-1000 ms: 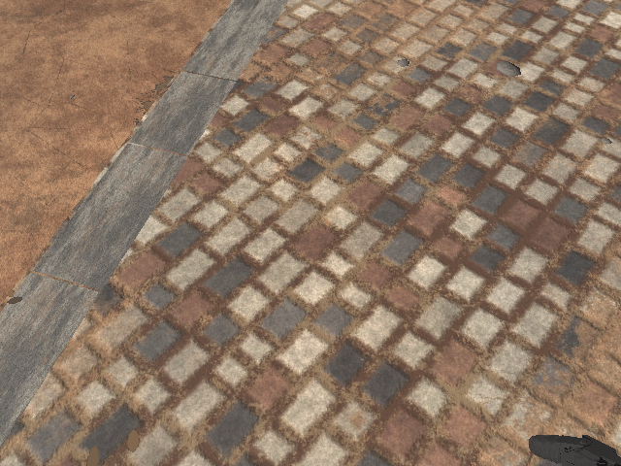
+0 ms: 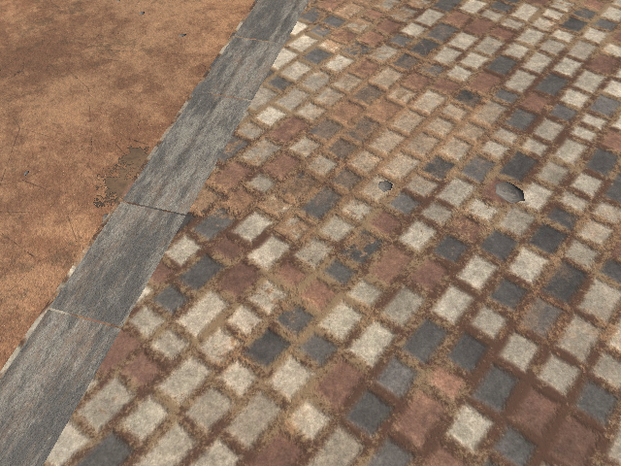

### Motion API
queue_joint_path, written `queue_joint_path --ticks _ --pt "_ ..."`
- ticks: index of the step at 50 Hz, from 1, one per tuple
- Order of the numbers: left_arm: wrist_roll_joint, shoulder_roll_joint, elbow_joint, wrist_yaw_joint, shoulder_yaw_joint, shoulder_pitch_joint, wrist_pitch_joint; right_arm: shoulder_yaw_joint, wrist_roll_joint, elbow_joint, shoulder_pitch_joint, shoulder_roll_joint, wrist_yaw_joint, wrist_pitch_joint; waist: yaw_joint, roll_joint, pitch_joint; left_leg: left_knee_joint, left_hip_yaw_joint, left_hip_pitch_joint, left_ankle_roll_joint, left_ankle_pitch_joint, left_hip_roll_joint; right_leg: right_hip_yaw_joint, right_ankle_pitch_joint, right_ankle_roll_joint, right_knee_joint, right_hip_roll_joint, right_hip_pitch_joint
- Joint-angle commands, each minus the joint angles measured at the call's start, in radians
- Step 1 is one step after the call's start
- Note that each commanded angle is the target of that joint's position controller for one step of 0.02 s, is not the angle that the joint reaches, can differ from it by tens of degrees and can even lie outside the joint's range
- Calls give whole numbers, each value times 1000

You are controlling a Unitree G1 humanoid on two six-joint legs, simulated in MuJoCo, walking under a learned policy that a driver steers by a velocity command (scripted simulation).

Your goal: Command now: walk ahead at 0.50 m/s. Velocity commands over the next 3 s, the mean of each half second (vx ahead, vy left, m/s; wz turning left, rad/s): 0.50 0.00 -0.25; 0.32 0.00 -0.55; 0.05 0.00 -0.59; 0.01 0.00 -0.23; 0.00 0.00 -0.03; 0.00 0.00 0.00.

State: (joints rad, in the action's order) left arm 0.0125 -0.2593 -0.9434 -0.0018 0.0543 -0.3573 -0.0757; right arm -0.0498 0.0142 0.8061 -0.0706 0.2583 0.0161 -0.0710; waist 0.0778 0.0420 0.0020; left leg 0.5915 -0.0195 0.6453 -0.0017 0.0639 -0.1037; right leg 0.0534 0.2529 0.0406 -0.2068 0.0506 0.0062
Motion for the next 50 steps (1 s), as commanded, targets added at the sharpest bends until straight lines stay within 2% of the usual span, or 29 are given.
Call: queue_joint_path --ticks 1,3,4,5,6,7,8,9,10,11,13,15,18,22,27,30,32,33,34,35,36,37,38,39,40,42,44,47,50 --pt "8 -177 15 9 41 -41 7 -9 5 -99 132 67 19 -23 -1 -106 76 -65 8 22 -26 -41 19 -128 -301 145 23 -307 27" --pt "9 -190 13 13 48 -24 16 -17 4 -95 93 93 25 -28 -37 -124 50 -89 22 -53 -53 -114 41 -130 -424 125 -39 -323 68" --pt "10 -198 18 15 50 -1 21 -28 2 -77 24 115 24 -30 -81 -134 8 -104 50 -162 -72 -134 71 -112 -582 110 -119 -308 68" --pt "8 -181 21 16 43 10 27 -52 -2 -29 -122 154 18 -29 -151 -117 -81 -119 75 -364 -99 -120 100 -73 -692 85 -286 -258 30" --pt "-6 -138 42 16 24 -2 26 -74 -15 9 -301 221 8 -28 -212 -37 -223 -78 -75 -682 -157 -94 -38 -41 -501 51 -568 -201 -165" --pt "-10 -8 51 5 -15 -127 5 -94 -17 31 -374 306 6 -22 -164 219 -355 -163 -540 -1046 -313 -291 -284 -24 81 -19 -951 -13 -588" --pt "10 -89 36 1 4 -78 -16 -67 -10 25 -381 208 5 -21 -202 175 -377 -269 -677 -1036 -301 -406 -302 -180 324 -9 -1084 -22 -700" --pt "39 -156 68 -2 25 14 -27 -52 -11 18 -307 170 1 -24 -195 123 -221 -288 -522 -909 -248 -405 -275 -186 260 8 -1120 -73 -773" --pt "41 -152 80 3 25 67 -28 -43 -15 5 -231 144 -2 -26 -164 60 -138 -314 -394 -766 -218 -343 -240 -159 166 11 -1081 -129 -751" --pt "28 -143 81 9 30 90 -21 -34 -20 5 -173 108 1 -31 -135 35 -68 -356 -298 -642 -201 -284 -202 -152 102 7 -1019 -159 -716" --pt "24 -106 64 12 35 40 11 -28 -31 11 -124 75 3 -43 -82 74 -35 -419 -173 -514 -179 -216 -158 -163 29 1 -962 -194 -608" --pt "24 -74 68 12 34 41 33 -34 -32 27 -123 91 -1 -52 -66 52 -4 -458 -87 -470 -186 -139 -155 -164 -16 -10 -932 -198 -617" --pt "14 -69 96 11 38 105 41 -43 -37 50 -147 113 -16 -53 -72 20 27 -477 10 -499 -185 -56 -152 -182 -150 -26 -818 -192 -702" --pt "6 -47 136 -12 28 217 30 -46 -30 60 -161 134 -33 -44 -104 6 56 -492 138 -527 -155 -19 -126 -107 -327 -26 -591 -175 -678" --pt "6 -34 217 -43 15 361 31 -59 -10 95 -247 164 -40 -11 -154 -12 104 -433 196 -709 -148 78 -183 -35 -266 6 -450 -156 -738" --pt "9 -67 247 -59 30 337 35 -71 2 87 -222 198 -46 12 -107 29 59 -292 235 -774 -119 454 -198 37 -123 54 -430 -92 -635" --pt "15 -130 220 -57 66 163 40 -76 7 75 -190 222 -52 28 1 51 -47 -27 260 -748 -89 695 -174 83 -64 105 -409 -10 -393" --pt "12 -196 181 -42 101 2 41 -71 8 63 -173 215 -54 30 85 12 -123 222 275 -614 -42 584 -124 40 -157 143 -324 10 -137" --pt "4 -303 167 -16 124 -59 49 -43 -32 23 -205 117 -51 16 42 -208 -202 579 267 -268 23 -88 -11 -322 -333 236 -318 -211 162" --pt "-13 -335 214 -23 117 -8 35 -16 -28 -11 -261 64 -36 -22 -28 -295 -371 853 46 -4 63 -727 183 -849 -433 439 -181 -425 367" --pt "-14 -253 226 -30 92 0 27 -35 9 -23 -154 145 -25 -47 28 -140 -358 879 -81 68 43 -683 116 -726 -563 384 -166 -392 352" --pt "-6 -207 228 -30 81 52 18 -33 21 -39 -111 143 -23 -57 6 -110 -234 814 -66 90 25 -605 75 -545 -652 338 -185 -349 224" --pt "7 -181 236 -27 75 111 16 -36 2 -23 -107 138 -34 -55 -35 -24 -149 728 -56 62 27 -541 33 -437 -658 288 -179 -292 80" --pt "10 -152 248 -21 67 156 20 -47 -16 -21 -105 157 -42 -43 -64 -28 -104 664 -50 10 32 -500 10 -380 -666 266 -156 -264 -40" --pt "-5 -146 262 -16 62 177 24 -52 -18 -24 -116 163 -43 -25 -91 -45 -94 639 -54 -56 36 -476 5 -356 -696 259 -135 -246 -131" --pt "-13 -173 268 -8 70 179 26 -48 -24 -33 -138 129 -48 0 -114 -62 -99 555 -41 -93 59 -443 20 -317 -787 260 -126 -223 -206" --pt "-9 -198 268 5 77 166 33 -42 -29 -48 -115 112 -54 12 -113 -81 -111 446 -34 -87 78 -379 44 -288 -814 247 -136 -198 -225" --pt "7 -198 275 26 77 161 62 -34 -27 -72 -47 105 -51 20 -89 -119 -137 281 -40 -104 95 -246 73 -284 -707 199 -163 -165 -223" --pt "5 -196 281 38 75 153 85 -31 -18 -96 27 110 -41 24 -60 -144 -130 158 -56 -125 99 -188 99 -336 -557 170 -186 -161 -217"
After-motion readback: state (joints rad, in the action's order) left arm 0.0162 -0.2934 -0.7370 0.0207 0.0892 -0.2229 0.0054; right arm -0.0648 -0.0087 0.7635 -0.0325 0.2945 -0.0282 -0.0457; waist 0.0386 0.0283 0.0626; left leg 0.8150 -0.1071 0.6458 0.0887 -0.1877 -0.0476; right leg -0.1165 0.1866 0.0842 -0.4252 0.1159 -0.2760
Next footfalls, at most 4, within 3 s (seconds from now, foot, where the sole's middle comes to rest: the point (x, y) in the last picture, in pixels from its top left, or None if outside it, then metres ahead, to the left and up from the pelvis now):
0.12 left None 0.25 0.14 -0.78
0.66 right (414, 458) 0.51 -0.13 -0.78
1.14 left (360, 361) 0.73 -0.01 -0.78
1.56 right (439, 461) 0.51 -0.18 -0.78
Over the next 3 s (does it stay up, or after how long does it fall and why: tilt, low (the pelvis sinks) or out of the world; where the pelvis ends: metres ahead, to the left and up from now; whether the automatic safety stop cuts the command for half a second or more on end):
stays up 0.57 -0.08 0.00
